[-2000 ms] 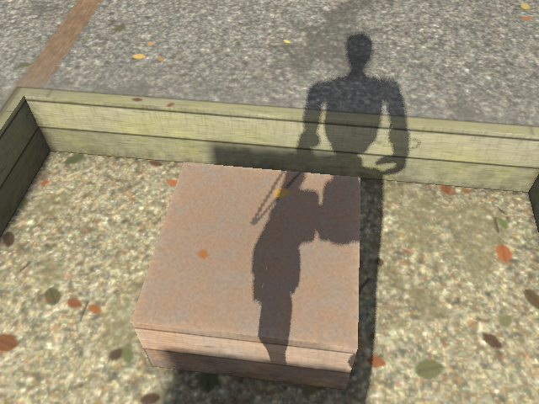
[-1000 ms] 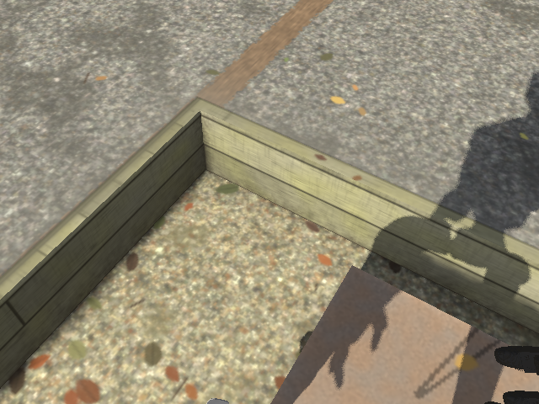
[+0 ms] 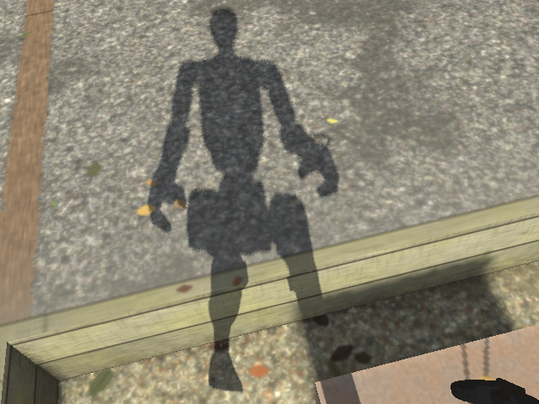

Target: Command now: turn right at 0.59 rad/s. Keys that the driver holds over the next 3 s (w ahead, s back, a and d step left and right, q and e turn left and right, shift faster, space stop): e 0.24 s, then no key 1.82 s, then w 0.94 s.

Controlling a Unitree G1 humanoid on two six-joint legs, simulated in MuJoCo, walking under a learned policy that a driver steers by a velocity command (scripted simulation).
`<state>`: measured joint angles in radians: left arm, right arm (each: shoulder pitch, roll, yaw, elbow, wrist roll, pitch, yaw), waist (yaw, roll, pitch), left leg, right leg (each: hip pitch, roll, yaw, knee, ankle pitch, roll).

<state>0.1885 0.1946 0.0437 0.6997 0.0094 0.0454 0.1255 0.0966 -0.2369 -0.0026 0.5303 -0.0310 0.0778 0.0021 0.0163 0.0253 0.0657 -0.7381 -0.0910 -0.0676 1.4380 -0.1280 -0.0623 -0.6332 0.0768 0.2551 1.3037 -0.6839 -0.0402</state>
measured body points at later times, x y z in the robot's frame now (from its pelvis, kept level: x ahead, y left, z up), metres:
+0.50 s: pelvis +0.04 +0.21 -0.20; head +0.04 +0.25 +0.25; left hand +0.19 +0.41 -0.35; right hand +0.02 -0.02 -0.32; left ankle +0.04 +0.27 -0.94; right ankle +0.06 +0.08 -0.83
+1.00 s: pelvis +0.04 +0.24 -0.19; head +0.04 +0.24 +0.26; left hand +0.12 +0.45 -0.35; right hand -0.03 +0.03 -0.35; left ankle +0.04 +0.27 -0.94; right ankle -0.01 +0.13 -0.93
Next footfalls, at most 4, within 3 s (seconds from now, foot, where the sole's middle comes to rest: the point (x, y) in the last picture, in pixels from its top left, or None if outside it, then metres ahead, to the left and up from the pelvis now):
0.24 left None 0.08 0.27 -0.97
0.78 right None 0.03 0.13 -0.97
2.56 right None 0.17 0.05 -0.97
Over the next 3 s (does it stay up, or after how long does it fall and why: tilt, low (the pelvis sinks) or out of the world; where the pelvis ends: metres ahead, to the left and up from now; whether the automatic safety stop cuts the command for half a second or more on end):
stays up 0.31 0.12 -0.20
